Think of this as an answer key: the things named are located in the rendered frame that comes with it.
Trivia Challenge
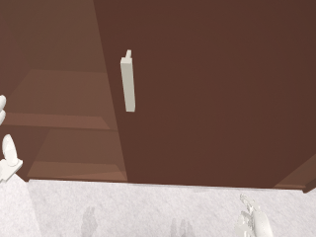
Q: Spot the right robot hand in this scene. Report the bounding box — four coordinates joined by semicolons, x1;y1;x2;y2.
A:
234;194;274;237

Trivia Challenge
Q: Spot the handle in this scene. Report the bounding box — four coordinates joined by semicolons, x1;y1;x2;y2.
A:
120;49;135;112

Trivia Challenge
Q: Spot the wardrobe door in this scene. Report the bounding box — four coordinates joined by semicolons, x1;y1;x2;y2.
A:
93;0;316;189
278;154;316;186

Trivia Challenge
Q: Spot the left robot hand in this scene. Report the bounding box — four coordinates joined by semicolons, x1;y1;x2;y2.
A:
0;95;23;184

